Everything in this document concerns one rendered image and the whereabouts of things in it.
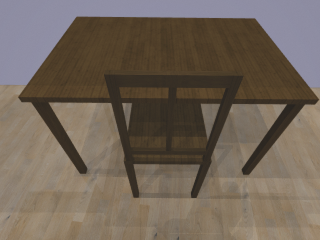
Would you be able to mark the table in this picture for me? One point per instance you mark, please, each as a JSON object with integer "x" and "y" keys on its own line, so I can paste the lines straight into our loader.
{"x": 74, "y": 70}

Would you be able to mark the chair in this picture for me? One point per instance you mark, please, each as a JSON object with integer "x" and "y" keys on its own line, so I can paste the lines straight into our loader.
{"x": 169, "y": 133}

